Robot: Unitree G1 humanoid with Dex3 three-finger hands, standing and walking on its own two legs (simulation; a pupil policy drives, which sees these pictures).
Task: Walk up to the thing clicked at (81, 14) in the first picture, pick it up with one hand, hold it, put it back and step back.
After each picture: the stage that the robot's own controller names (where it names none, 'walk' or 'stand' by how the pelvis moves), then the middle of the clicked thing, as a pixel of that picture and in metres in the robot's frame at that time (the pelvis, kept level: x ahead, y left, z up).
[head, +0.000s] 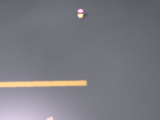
stand; (80, 14) +2.00 +0.03 -0.72
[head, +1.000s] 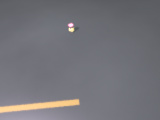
walk; (71, 28) +1.85 +0.27 -0.71
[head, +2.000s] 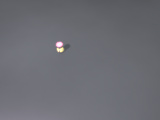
walk; (60, 47) +1.26 +0.35 -0.72
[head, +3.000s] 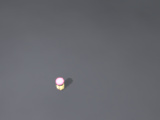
walk; (60, 84) +0.81 +0.24 -0.71
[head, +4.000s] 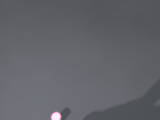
walk; (56, 119) +0.48 +0.18 -0.70
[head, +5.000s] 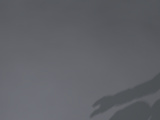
stand; out of the picture +0.33 +0.20 -0.72
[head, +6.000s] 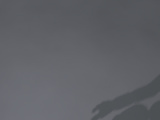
stand; out of the picture +0.32 +0.19 -0.72
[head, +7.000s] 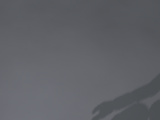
stand; out of the picture +0.33 +0.19 -0.73
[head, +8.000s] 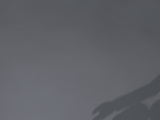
stand; out of the picture +0.33 +0.19 -0.73
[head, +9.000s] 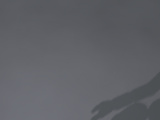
go down; out of the picture +0.32 +0.19 -0.73
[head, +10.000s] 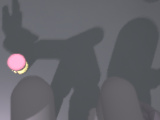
go down; (18, 64) +0.40 +0.25 -0.30
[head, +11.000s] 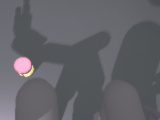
approach; (24, 68) +0.39 +0.26 -0.30
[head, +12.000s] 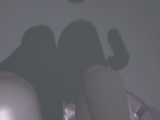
close in; out of the picture +0.37 +0.30 -0.21
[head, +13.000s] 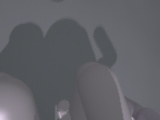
close; out of the picture +0.37 +0.30 -0.21
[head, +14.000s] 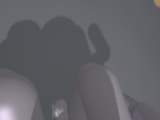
lift; out of the picture +0.35 +0.30 -0.22
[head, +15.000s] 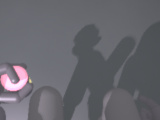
lift; (18, 83) +0.31 +0.23 -0.05
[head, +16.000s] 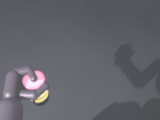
hold; (37, 89) +0.33 +0.17 +0.01
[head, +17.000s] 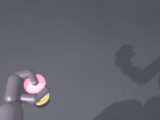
hold; (38, 91) +0.33 +0.17 -0.01
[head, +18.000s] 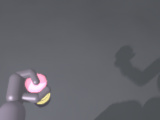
hold; (39, 91) +0.33 +0.17 -0.01
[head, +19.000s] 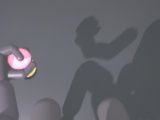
crouch; (24, 65) +0.40 +0.21 -0.08
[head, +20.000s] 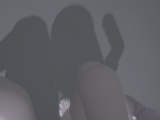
lower; out of the picture +0.38 +0.31 -0.22
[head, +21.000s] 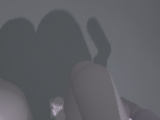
lower; out of the picture +0.39 +0.32 -0.22
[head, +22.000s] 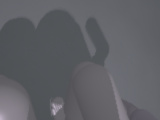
lower; out of the picture +0.39 +0.32 -0.22
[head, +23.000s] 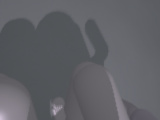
lower; out of the picture +0.38 +0.32 -0.22
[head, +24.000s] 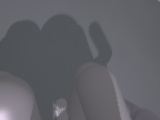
loosen; out of the picture +0.37 +0.30 -0.22
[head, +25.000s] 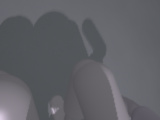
withdraw; out of the picture +0.37 +0.29 -0.22
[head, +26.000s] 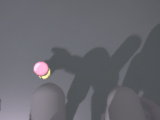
walk; (42, 71) +0.42 +0.23 -0.37
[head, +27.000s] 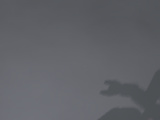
stand; out of the picture +0.34 +0.18 -0.66
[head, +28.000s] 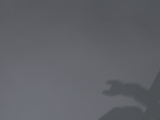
stand; out of the picture +0.35 +0.19 -0.67
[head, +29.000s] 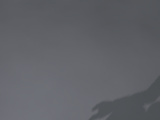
stand; out of the picture +0.36 +0.18 -0.70
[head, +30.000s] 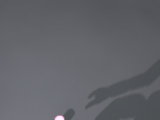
walk; out of the picture +0.39 +0.17 -0.71
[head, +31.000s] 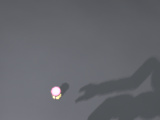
walk; (56, 93) +0.57 +0.18 -0.71
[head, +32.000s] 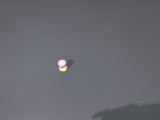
walk; (62, 66) +0.88 +0.27 -0.70
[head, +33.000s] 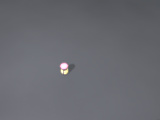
stand; (64, 69) +0.98 +0.20 -0.71
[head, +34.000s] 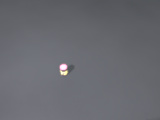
stand; (63, 70) +0.98 +0.20 -0.73
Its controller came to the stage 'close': yes
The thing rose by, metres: 0.70
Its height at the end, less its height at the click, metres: +0.00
